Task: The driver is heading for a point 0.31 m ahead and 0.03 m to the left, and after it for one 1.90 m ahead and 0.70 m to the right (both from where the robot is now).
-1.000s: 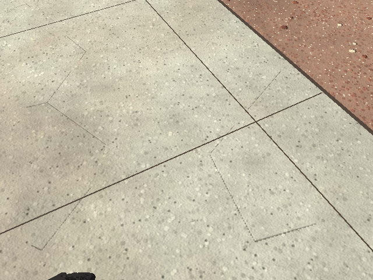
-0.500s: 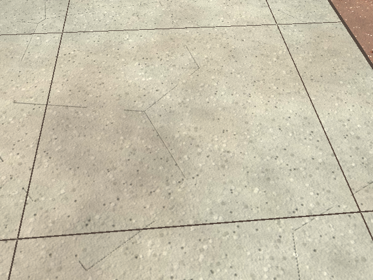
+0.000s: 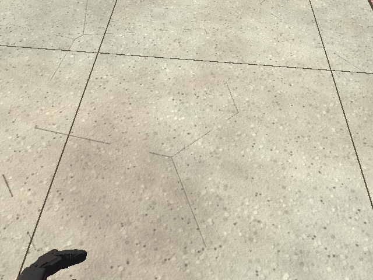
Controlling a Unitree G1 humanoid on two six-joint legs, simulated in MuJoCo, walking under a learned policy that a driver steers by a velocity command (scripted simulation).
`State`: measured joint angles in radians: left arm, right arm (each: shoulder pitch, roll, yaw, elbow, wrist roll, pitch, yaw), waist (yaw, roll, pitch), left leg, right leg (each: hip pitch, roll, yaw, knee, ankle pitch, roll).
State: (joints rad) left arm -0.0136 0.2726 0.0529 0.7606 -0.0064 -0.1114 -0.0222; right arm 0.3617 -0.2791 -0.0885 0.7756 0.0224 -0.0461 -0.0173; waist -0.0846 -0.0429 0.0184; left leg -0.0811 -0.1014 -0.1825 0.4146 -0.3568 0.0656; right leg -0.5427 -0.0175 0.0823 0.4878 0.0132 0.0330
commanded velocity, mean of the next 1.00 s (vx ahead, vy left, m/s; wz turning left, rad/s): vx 0.50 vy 0.00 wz -0.18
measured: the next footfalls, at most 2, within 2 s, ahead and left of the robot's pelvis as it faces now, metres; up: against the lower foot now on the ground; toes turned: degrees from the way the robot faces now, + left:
right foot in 0.04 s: +0.20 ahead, -0.13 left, +0.00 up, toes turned +5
left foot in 0.52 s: +0.41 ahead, +0.14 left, +0.00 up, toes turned +0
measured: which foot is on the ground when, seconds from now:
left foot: down 0.00-0.06, up 0.08-0.50, down 0.52-1.00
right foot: up 0.00-0.02, down 0.04-0.52, up 0.54-1.00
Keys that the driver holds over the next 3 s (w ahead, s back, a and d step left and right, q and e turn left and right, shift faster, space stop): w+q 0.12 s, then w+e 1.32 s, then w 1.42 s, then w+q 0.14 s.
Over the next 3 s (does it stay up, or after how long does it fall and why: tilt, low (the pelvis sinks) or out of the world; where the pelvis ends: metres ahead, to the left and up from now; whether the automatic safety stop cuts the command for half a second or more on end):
stays up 1.42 -0.60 0.00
